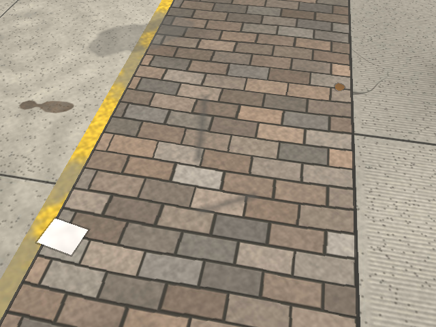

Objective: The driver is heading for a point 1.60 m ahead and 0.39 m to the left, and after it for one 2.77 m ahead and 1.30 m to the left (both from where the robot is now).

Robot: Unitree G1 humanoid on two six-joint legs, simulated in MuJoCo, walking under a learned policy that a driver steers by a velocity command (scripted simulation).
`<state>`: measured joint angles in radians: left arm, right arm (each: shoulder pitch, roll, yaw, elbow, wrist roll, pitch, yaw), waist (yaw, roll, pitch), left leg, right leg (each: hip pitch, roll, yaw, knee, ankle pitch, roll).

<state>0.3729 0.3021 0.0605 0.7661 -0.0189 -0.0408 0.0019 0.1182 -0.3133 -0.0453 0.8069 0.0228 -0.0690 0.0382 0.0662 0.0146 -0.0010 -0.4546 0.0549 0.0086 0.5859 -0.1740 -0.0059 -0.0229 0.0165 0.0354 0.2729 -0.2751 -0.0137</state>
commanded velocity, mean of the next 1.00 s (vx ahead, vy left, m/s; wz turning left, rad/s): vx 0.48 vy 0.00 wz -0.01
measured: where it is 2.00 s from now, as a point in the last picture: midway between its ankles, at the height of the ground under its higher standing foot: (223, 167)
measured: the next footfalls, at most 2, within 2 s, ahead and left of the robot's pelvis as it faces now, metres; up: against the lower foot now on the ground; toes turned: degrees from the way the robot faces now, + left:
left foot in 0.06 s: +0.14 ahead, +0.13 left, +0.00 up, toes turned +2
right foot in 0.60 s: +0.49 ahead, -0.07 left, +0.00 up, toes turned -1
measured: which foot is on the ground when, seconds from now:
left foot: up 0.00-0.04, down 0.06-0.62, up 0.64-1.00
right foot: down 0.00-0.08, up 0.10-0.58, down 0.60-1.00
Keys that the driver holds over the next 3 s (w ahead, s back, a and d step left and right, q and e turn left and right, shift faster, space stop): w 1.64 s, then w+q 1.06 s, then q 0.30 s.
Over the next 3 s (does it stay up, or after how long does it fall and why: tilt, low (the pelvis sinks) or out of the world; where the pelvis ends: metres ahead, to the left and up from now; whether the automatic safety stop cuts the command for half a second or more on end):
stays up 1.59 0.21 0.00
